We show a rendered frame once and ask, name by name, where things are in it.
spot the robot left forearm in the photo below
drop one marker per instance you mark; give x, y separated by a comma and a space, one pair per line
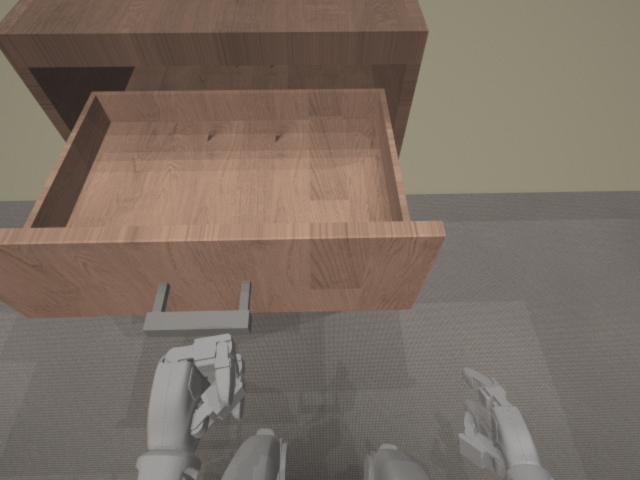
168, 465

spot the right robot hand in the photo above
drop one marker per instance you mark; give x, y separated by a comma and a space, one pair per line
505, 440

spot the left robot hand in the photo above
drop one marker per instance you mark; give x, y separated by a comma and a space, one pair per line
181, 380

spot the drawer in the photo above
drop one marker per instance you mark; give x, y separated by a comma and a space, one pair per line
299, 191

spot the cabinet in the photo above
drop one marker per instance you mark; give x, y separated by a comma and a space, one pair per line
65, 49

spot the robot left shin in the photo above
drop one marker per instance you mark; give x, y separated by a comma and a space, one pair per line
265, 432

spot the right robot thigh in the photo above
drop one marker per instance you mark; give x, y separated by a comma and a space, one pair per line
390, 464

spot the handle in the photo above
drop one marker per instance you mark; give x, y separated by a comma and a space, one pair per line
159, 323

